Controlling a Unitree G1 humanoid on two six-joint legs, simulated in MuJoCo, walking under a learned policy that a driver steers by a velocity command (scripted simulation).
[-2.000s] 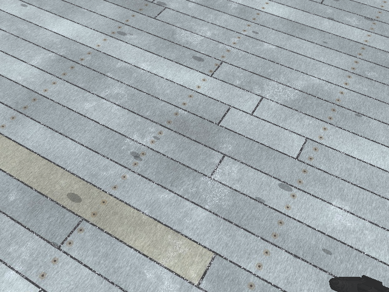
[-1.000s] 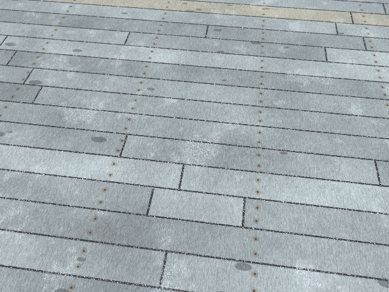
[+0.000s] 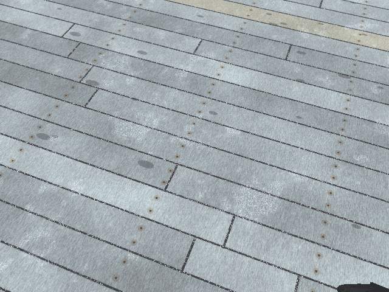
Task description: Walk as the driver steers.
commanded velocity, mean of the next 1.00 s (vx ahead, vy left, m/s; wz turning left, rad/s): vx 0.47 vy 0.00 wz -0.29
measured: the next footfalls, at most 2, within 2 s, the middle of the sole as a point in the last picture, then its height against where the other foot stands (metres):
right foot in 0.54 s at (237, 282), level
left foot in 1.04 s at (219, 193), level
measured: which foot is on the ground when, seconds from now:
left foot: down 0.00-0.56, up 0.58-1.00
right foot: up 0.00-0.52, down 0.54-1.00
